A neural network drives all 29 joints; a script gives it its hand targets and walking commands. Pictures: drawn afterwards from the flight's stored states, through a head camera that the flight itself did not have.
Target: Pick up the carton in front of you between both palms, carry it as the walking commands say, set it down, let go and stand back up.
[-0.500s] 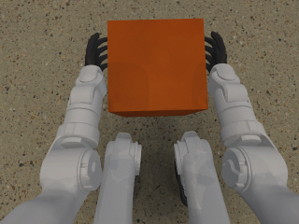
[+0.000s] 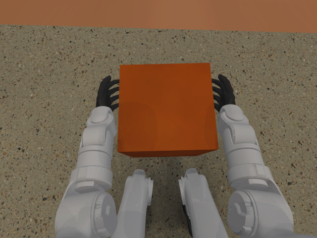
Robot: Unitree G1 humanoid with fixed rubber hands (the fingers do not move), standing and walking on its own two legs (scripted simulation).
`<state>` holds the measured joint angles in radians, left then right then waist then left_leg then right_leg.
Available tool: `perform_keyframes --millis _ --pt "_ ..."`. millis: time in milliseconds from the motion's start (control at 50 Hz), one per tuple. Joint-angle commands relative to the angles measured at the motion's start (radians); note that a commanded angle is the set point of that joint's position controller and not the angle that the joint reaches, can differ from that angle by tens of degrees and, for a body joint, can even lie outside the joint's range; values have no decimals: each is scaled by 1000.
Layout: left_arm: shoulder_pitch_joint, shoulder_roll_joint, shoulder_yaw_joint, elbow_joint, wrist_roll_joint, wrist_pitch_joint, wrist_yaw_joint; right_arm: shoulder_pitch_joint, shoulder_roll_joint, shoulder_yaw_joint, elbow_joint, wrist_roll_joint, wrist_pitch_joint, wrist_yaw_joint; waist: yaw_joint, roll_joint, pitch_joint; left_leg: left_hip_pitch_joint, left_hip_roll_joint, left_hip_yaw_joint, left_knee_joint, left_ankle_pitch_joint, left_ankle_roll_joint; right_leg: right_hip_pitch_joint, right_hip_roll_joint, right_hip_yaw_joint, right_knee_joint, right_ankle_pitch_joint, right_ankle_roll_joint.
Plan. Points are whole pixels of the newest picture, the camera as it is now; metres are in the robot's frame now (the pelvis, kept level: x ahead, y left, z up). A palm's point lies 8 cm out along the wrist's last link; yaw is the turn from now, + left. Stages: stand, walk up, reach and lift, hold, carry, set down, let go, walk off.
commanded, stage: reach and lift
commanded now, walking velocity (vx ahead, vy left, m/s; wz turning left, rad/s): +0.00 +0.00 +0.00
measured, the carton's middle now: (164, 118) +0.43 +0.00 -0.12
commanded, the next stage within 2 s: hold in 1.96 s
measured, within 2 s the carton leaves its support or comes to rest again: neither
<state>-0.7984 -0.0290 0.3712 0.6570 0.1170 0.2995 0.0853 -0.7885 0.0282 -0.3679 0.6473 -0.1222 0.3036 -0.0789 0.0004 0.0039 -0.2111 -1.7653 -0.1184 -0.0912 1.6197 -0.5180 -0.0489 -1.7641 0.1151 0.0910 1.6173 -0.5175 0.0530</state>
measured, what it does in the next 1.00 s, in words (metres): rises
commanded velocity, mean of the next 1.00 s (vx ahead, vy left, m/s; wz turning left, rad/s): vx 0.00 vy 0.00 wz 0.00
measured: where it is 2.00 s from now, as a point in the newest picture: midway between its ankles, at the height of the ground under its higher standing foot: (165, 222)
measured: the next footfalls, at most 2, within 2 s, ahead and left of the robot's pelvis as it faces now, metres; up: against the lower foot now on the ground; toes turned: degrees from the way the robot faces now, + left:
none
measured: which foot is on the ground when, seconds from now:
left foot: down 0.00-1.00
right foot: down 0.00-1.00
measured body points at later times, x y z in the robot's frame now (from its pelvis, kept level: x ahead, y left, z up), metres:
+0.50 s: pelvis +0.06 +0.00 +0.15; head +0.15 +0.00 +0.59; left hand +0.41 +0.15 +0.10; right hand +0.41 -0.15 +0.10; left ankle +0.09 +0.12 -0.51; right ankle +0.09 -0.13 -0.51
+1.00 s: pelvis +0.08 +0.00 +0.23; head +0.05 +0.00 +0.68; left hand +0.38 +0.15 +0.24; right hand +0.38 -0.15 +0.24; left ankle +0.09 +0.12 -0.51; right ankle +0.09 -0.13 -0.51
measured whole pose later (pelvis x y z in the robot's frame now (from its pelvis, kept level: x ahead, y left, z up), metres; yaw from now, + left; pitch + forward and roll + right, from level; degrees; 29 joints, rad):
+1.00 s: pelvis +0.08 +0.00 +0.23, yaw +0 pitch -1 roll +0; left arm -0.25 -0.15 0.26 0.40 0.24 0.56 0.03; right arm -0.24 0.15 -0.25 0.39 -0.23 0.56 -0.02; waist 0.00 0.00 -0.09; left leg -0.21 -0.06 -0.14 0.47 -0.24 -0.01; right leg -0.22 0.06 0.15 0.47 -0.24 0.01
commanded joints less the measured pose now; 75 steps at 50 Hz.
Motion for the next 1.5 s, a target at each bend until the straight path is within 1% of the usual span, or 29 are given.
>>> perform_keyframes --millis 0,260,360,500,620,700,780,860,900,980,1020,1060,1140,1220,1340,1480 --pt "-568 -1101 -603 1 -135 -2 -245 -590 1090 604 -12 137 -7 241 -1 -4 -871 587 -64 123 -241 209 11 578 64 -126 -240 212 -17" --pt "-321 -1110 -578 35 -83 -34 -246 -340 1094 572 21 82 -38 242 -2 -1 -642 848 -39 61 -510 261 25 836 44 -60 -509 261 -34" --pt "-225 -1108 -583 23 -65 -45 -246 -246 1095 582 11 66 -50 244 2 -4 -577 970 -26 38 -619 312 32 957 30 -35 -616 310 -39" --pt "-98 -1107 -619 -18 -58 -40 -251 -120 1094 617 -24 60 -46 249 1 -3 -493 1162 -8 14 -776 410 36 1148 12 -9 -774 406 -44" --pt "-6 -1110 -655 -63 -67 3 -263 -27 1093 651 -71 65 -4 260 1 -4 -397 1329 8 0 -914 506 35 1314 -4 4 -912 502 -44" --pt "47 -1112 -678 -107 -75 58 -276 29 1095 676 -115 74 51 272 1 -3 -323 1439 19 -4 -1009 556 33 1427 -13 8 -1007 552 -44" --pt "87 -1111 -704 -168 -86 128 -290 66 1099 705 -175 89 121 283 2 -5 -249 1531 26 -2 -1091 578 31 1529 -21 10 -1091 578 -43" --pt "108 -1104 -726 -239 -98 204 -301 88 1095 727 -245 101 196 292 1 -3 -158 1605 32 -2 -1169 569 30 1608 -30 10 -1167 567 -42" --pt "112 -1094 -711 -252 -88 238 -304 92 1087 712 -259 92 231 296 1 -3 -93 1616 33 0 -1199 527 32 1620 -32 7 -1198 526 -42" --pt "89 -1082 -642 -227 -60 286 -319 72 1072 643 -235 67 279 310 -1 -3 22 1607 38 8 -1236 394 38 1609 -36 -3 -1234 396 -48" --pt "54 -1078 -601 -200 -42 294 -326 36 1068 604 -208 51 287 317 -2 -2 58 1592 41 12 -1239 333 42 1594 -38 -9 -1238 335 -51" --pt "6 -1090 -595 -199 -42 291 -333 -12 1080 598 -209 50 285 324 -3 -1 49 1592 43 15 -1234 307 45 1595 -38 -13 -1234 309 -54" --pt "-69 -1110 -612 -217 -53 285 -338 -86 1102 615 -225 59 280 329 -2 -2 -13 1611 42 18 -1223 319 46 1620 -38 -17 -1222 323 -52" --pt "-91 -1114 -617 -217 -54 285 -338 -107 1106 620 -226 59 280 330 -1 -4 -36 1622 40 23 -1224 312 45 1632 -37 -19 -1222 316 -50" --pt "-72 -1107 -614 -222 -51 294 -336 -89 1099 616 -231 55 288 328 -1 -3 -44 1644 38 25 -1235 346 42 1650 -37 -18 -1233 348 -47" --pt "-23 -1086 -632 -273 -55 311 -329 -38 1082 631 -277 60 303 323 -1 -4 -49 1681 35 23 -1248 432 34 1681 -31 -16 -1245 429 -44"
